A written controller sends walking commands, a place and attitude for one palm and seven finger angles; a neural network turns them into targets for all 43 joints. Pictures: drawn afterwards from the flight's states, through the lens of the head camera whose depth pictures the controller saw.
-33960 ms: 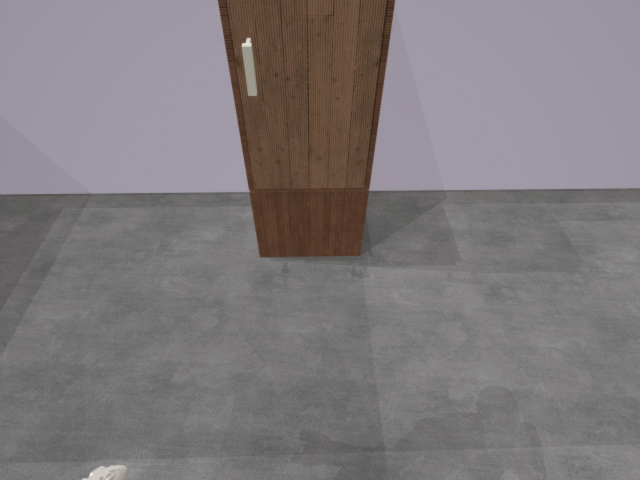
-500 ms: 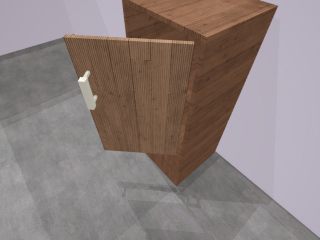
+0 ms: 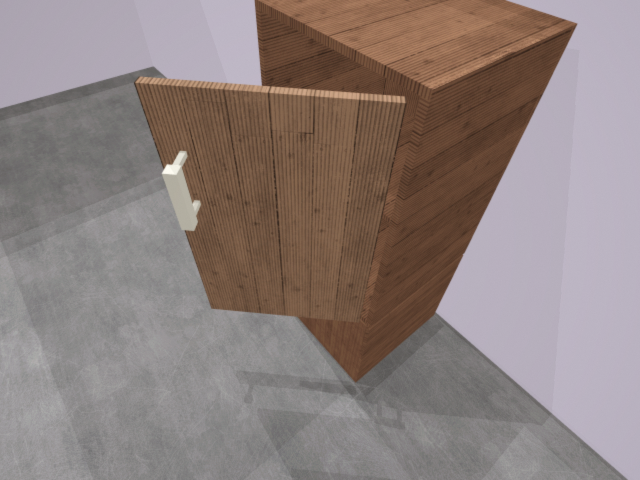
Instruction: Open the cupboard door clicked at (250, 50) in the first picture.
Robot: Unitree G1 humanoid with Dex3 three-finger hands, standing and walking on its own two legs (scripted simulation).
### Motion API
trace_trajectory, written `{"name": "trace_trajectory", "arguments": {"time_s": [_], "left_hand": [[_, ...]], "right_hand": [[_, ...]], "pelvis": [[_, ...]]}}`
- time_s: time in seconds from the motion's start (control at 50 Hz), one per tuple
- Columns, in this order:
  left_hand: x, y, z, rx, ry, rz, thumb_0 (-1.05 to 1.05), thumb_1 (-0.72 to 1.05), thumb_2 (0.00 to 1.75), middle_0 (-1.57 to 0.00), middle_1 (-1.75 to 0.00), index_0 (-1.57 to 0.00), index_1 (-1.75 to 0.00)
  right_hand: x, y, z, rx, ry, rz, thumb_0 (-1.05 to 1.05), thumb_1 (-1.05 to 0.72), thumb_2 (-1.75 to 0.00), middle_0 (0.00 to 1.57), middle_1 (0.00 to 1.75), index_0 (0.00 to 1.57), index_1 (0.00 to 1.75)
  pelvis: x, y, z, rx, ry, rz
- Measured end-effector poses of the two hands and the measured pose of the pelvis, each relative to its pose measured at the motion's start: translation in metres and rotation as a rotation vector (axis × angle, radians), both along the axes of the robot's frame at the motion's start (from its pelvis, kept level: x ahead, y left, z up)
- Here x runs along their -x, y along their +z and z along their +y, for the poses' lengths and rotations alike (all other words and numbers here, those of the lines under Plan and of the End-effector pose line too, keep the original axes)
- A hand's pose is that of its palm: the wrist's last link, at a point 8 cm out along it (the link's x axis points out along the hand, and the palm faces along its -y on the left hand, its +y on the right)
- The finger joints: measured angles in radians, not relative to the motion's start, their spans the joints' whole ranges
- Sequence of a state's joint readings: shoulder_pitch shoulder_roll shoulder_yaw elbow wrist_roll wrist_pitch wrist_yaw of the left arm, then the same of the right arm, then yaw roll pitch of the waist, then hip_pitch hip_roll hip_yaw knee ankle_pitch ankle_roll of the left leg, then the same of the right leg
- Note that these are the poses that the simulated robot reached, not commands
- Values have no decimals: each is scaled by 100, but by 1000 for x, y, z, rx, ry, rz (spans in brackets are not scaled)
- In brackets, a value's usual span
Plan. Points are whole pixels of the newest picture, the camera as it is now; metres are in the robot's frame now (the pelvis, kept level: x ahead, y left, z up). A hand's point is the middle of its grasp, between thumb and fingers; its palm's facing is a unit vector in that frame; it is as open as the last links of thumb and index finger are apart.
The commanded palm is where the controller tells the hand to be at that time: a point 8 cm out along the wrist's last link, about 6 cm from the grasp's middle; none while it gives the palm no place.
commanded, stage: come to a stop and stand still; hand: left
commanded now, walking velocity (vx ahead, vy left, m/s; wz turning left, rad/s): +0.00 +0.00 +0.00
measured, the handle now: (185, 191) +0.53 +0.26 +0.04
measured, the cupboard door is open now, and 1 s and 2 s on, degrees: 45 45 45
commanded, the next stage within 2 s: look again from close up in 0.30 s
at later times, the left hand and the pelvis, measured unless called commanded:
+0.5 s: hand out of the picture +0.02 +0.19 -0.18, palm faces +0.02 -0.98 -0.22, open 7.4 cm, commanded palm none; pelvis +0.01 +0.00 +0.00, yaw +0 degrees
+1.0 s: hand out of the picture +0.00 +0.18 -0.18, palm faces +0.03 -0.98 -0.21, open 7.4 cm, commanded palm +0.10 +0.23 -0.07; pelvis +0.01 +0.00 +0.00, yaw +1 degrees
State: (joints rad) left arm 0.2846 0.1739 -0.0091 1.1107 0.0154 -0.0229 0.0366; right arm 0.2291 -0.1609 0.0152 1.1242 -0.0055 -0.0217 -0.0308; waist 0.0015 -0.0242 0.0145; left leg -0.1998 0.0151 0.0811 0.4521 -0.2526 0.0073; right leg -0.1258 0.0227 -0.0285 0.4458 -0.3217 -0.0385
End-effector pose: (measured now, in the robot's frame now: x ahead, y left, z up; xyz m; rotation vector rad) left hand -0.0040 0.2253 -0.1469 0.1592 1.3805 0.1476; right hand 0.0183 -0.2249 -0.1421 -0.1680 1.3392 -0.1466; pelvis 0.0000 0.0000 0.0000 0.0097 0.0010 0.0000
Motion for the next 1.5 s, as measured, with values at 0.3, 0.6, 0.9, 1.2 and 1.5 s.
{"name": "trace_trajectory", "arguments": {"time_s": [0.3, 0.6, 0.9, 1.2, 1.5], "left_hand": [[-15, 3, 12, -22, 3, -10, 0, 90, 90, -20, -30, -20, -30], [-16, 3, 8, -14, 9, -3, 0, 90, 90, -20, -30, -20, -30], [-4, 2, 1, -3, 19, 15, 0, 90, 90, -20, -30, -20, -30], [-163, 142, 16, -11, 5, -1148, 2, 84, 86, -21, -36, -20, -35], [-110, 108, 21, 77, -106, -1340, 1, 49, 72, -24, -57, -23, -56]], "right_hand": [[-13, -1, 4, -1, 10, 3, 1, -91, -90, 20, 30, 20, 30], [-6, -1, 5, -4, 5, 34, 1, -91, -90, 20, 30, 20, 30], [0, 0, 4, -3, 0, 41, 1, -91, -90, 20, 30, 20, 30], [-84, 22, -22, 56, 77, -553, 1, -91, -90, 20, 30, 20, 30], [-138, 29, -18, 88, 211, -825, 1, -91, -90, 20, 30, 20, 30]], "pelvis": [[-10, 1, 4, -4, 4, 2], [-13, 2, 4, -5, 8, 0], [-10, 2, 1, -3, 8, -5], [27, -22, 0, -4, 53, 97], [65, -79, -15, 35, 58, 176]]}}
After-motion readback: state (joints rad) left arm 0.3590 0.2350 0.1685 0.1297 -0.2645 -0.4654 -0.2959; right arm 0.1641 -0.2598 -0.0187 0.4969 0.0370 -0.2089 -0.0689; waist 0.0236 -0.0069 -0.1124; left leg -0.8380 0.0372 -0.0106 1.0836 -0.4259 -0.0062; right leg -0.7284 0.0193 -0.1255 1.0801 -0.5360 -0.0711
